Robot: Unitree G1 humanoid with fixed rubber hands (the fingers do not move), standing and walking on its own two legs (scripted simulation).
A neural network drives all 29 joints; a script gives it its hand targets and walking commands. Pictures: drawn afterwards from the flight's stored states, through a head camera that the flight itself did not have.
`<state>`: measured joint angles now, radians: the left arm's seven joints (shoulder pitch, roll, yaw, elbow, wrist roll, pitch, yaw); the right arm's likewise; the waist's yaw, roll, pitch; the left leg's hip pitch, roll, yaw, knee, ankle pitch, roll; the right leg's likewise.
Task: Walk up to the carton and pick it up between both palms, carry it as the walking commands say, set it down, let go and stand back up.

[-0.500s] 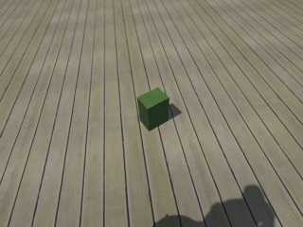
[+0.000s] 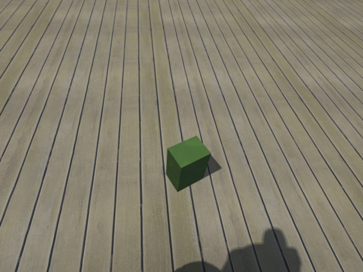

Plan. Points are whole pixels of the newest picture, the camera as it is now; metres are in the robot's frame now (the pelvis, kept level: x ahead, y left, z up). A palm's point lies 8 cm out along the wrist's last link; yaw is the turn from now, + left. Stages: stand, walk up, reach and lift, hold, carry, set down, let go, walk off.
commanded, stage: walk up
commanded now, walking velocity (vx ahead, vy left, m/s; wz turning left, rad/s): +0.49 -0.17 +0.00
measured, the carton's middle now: (186, 164) +0.79 -0.05 -0.63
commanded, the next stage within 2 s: none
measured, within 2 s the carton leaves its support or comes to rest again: neither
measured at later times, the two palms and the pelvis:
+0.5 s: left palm (134, 191) +0.36 +0.15 -0.12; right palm out of the picture +0.17 -0.33 -0.15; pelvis +0.23 -0.09 -0.01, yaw +1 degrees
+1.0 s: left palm (109, 214) +0.30 +0.21 -0.15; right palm (272, 171) +0.45 -0.27 -0.11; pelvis +0.35 -0.03 +0.00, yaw +1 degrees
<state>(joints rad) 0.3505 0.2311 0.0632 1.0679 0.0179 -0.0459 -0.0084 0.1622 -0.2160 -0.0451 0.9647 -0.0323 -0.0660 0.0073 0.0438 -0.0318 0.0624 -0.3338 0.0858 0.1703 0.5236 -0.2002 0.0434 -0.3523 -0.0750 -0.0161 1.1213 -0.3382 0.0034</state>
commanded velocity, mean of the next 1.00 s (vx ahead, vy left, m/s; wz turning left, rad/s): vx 0.32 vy -0.03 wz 0.00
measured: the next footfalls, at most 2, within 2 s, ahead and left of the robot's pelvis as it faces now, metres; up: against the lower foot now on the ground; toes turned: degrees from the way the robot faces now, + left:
right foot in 0.42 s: +0.35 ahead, -0.20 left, +0.00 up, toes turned -8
left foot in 0.92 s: +0.43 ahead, +0.08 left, +0.00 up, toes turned +9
